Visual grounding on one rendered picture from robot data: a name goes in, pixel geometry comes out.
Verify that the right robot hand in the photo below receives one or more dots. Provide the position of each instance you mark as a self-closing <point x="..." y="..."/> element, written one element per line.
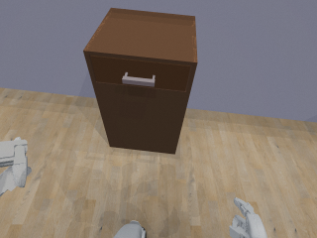
<point x="251" y="227"/>

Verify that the robot left shin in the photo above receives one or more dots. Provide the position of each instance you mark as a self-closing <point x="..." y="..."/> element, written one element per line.
<point x="135" y="222"/>

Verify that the left robot hand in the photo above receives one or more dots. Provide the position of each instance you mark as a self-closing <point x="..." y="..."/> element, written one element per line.
<point x="13" y="155"/>

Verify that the handle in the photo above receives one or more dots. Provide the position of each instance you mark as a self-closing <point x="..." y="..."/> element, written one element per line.
<point x="138" y="80"/>

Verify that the drawer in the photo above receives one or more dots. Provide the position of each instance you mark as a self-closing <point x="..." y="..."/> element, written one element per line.
<point x="171" y="76"/>

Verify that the robot left thigh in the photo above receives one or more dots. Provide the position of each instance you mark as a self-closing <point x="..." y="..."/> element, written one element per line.
<point x="131" y="230"/>

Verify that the cabinet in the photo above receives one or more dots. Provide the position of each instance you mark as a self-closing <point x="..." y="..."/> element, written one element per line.
<point x="139" y="117"/>

